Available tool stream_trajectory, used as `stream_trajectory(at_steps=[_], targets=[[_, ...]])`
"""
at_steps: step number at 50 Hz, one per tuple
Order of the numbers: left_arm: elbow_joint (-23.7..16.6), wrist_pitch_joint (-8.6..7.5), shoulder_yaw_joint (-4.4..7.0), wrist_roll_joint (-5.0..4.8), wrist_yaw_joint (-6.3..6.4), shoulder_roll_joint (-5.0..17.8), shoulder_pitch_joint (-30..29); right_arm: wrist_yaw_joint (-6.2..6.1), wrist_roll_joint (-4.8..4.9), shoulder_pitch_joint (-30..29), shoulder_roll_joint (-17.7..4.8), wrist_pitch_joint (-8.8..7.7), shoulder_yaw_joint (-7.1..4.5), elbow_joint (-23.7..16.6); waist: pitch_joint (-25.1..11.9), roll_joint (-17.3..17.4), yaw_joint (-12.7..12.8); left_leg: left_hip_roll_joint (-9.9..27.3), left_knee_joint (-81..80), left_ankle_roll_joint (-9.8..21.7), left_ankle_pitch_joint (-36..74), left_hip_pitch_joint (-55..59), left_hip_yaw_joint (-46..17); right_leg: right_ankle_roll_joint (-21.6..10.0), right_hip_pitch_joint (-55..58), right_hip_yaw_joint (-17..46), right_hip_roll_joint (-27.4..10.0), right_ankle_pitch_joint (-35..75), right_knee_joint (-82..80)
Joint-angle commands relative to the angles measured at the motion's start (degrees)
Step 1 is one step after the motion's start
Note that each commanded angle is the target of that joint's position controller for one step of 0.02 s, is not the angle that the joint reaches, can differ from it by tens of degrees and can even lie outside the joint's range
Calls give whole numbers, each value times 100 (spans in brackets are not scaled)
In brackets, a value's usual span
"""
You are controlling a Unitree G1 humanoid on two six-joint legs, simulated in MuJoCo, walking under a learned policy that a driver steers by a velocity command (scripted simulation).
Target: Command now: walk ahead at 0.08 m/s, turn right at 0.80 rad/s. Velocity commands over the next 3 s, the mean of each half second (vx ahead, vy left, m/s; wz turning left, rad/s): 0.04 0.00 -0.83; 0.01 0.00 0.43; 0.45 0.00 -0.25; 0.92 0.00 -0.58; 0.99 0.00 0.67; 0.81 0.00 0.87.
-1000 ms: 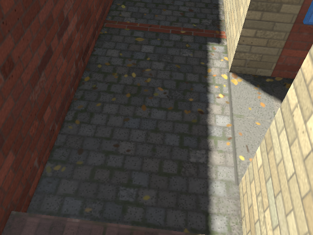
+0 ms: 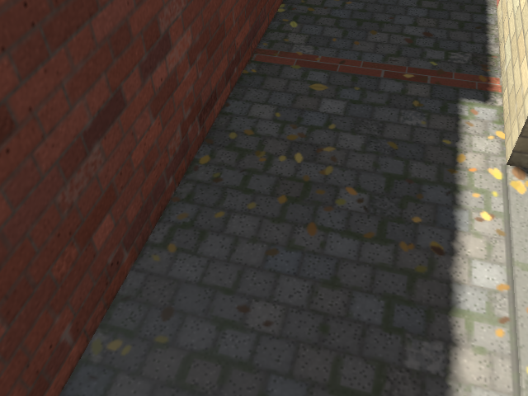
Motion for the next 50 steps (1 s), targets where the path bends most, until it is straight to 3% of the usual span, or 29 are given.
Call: stream_trajectory(at_steps=[1,2,4,5,8,10,12,19,22,26,27,28,30,33,34,35,36,37,38,40,41,42,43,44,45,47,48,49,50], targets=[[-500,-247,-84,-124,197,313,-829,-54,-315,488,152,79,144,-574,330,-143,-599,488,-1537,88,2428,-549,-168,-1033,-984,2387,-1071,173,-2142],[-523,-351,-79,-214,343,513,-655,20,-305,405,121,167,101,-663,252,-642,-551,443,-1286,89,2666,-542,54,-771,-1024,2498,-854,117,-2050],[-371,-451,-46,-158,492,691,-27,61,-211,19,-58,128,71,-823,-35,-248,-160,445,-2498,-103,3373,-1016,-3,-577,-187,2505,-804,722,-1611],[-209,-440,-63,-104,500,642,394,7,-113,-379,48,77,59,-968,-18,-467,-90,446,-2941,-104,3264,-1126,90,-379,122,2641,-759,1030,-1458],[-236,-301,-8,-77,392,734,338,-125,-119,-789,152,111,30,-1212,-26,-670,-77,291,-3537,-171,2533,-1175,78,-320,586,3340,-779,1005,-1234],[-226,-226,-15,11,383,564,320,-291,-192,-624,430,74,97,-1159,-376,-632,-69,262,-3084,-251,2225,-1580,-180,-434,1426,3753,-926,1520,-853],[-145,-189,-49,52,475,316,441,-334,-204,-701,380,5,78,-1116,-437,-481,40,230,-2758,-285,1868,-1719,-169,-411,1721,3669,-843,1899,-424],[159,-116,-116,66,543,-23,690,-291,-146,-1351,539,-45,40,-1314,-190,-581,247,-25,-2334,-253,1073,-2035,-357,-869,1824,4303,-420,2854,210],[3,-136,-154,-45,644,1,338,-121,-232,-1315,607,90,99,-1287,-247,-354,162,63,-2537,-337,1428,-1709,-278,-1028,1323,4278,-334,2985,345],[-303,-111,-201,-228,729,90,-237,285,-383,-1166,517,170,73,-887,-388,-241,57,332,-3667,-278,2574,-153,-95,-809,301,3761,-324,3213,577],[-236,-111,-250,-268,651,19,-186,452,-530,-719,473,201,70,-444,-279,-244,48,460,-4163,-308,3618,342,-195,-733,1,3472,-190,2069,820],[105,-146,-340,-299,739,-255,457,552,-528,-819,407,252,65,-250,11,-599,499,716,-4728,-389,4752,-235,-766,-566,570,3568,-216,698,1238],[137,-173,-447,-464,784,-325,597,574,-429,-1189,443,284,65,-135,218,-484,806,676,-5990,-424,4406,-579,-568,-585,1140,3586,-363,1063,1428],[-169,-76,-375,-468,560,263,-454,537,-349,-1176,99,227,-44,-107,-105,-658,390,367,-6996,-293,4141,1885,-262,-705,-296,3749,-594,1333,1207],[-340,63,-397,-691,543,79,-232,513,-127,-1504,-147,150,-66,-200,30,-80,586,460,-8335,-83,4512,2163,-476,-375,-442,2841,-335,403,1150],[-430,202,-417,-625,496,84,-297,464,-24,-1473,-300,47,-91,-218,114,202,563,487,-9191,223,4220,2453,-930,136,-511,1632,148,-1284,1335],[-500,346,-307,-396,429,130,-315,377,74,-1408,-557,-31,-129,-227,190,531,721,534,-9875,565,3184,2703,-1589,640,-556,748,632,-2632,1432],[-703,385,-82,-439,527,620,-718,308,-187,-789,-197,-126,-93,-91,-134,-65,441,-61,-8732,572,3782,3590,-163,293,-665,950,252,-1740,1689],[-766,227,-39,-122,711,926,-945,344,-393,-417,64,-124,-53,207,349,-489,395,304,-9618,116,5155,3135,-130,-151,-79,1455,-274,-1936,1240],[-609,50,110,-178,846,993,-358,237,-324,-1601,-97,15,-182,-85,835,85,1240,176,-10219,-53,4054,1833,142,-240,1391,1384,-276,-1917,1084],[-331,-5,28,-279,924,798,-110,324,-450,-2010,54,99,-154,-208,1003,-286,1283,425,-10572,123,3947,1358,179,-279,1811,1729,-487,-1084,1177],[-307,-14,11,-381,949,499,449,297,-378,-1881,13,65,-206,-164,561,39,1482,231,-10529,87,3968,1341,383,-223,2422,1385,-375,-874,1166],[-142,14,-79,-177,921,510,441,421,-600,-1492,88,222,-188,49,698,-497,1228,577,-10646,321,4140,1937,410,-294,2109,1943,-849,-408,1035],[-55,51,-75,-35,807,729,450,381,-594,-956,29,342,-208,133,668,-594,1025,666,-10077,256,4920,2520,516,-545,1593,2227,-1187,-618,1007],[-126,69,-4,49,733,1100,125,357,-556,-438,2,404,-207,236,539,-262,678,663,-9788,196,5296,2989,417,-615,1167,2246,-1220,-980,1233],[-535,91,65,277,563,1420,-894,275,-362,1061,-373,322,-423,560,119,-184,-261,371,-8822,233,5321,4841,800,-298,168,1363,-916,-460,2159],[-780,109,37,291,458,1218,-1381,219,-243,2045,-640,139,-555,895,-183,487,-781,365,-9343,616,5200,6095,540,275,-320,662,-323,17,3874],[-1084,174,-87,256,341,626,-1463,63,-345,3210,-963,41,-659,1169,-915,1750,-1057,767,-9136,1486,6035,7372,-302,797,-1502,224,436,-2871,6685],[-1321,326,-115,178,321,237,-1134,155,-376,2799,-1381,-87,-597,714,-730,1577,-317,1050,-8883,1585,7178,7344,-1245,1003,-2709,-37,383,-2797,7579]])
Next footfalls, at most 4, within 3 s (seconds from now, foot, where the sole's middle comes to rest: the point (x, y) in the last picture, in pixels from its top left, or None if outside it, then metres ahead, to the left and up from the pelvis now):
0.66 left None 0.31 0.18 -0.77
0.98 left None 0.42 0.27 -0.91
1.64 right None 0.41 -0.02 -0.92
2.10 left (338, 320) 0.84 -0.16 -0.92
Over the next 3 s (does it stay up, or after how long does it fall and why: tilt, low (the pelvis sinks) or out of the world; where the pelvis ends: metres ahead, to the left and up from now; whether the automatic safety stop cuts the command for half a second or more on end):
stays up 1.45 -0.29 -0.18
